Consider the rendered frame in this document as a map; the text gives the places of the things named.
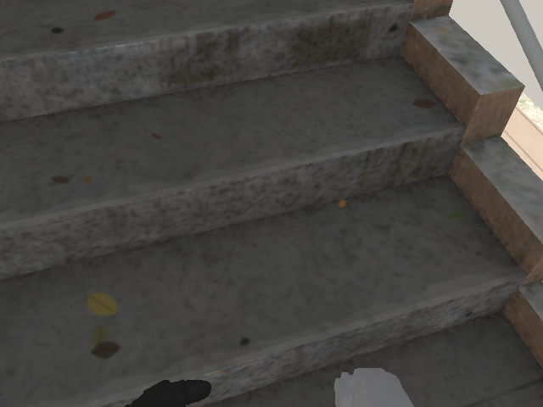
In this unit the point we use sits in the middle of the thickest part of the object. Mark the robot right thigh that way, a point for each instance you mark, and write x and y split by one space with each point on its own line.
370 387

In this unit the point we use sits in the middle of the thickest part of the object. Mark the left robot hand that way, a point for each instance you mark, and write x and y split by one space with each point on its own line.
173 394

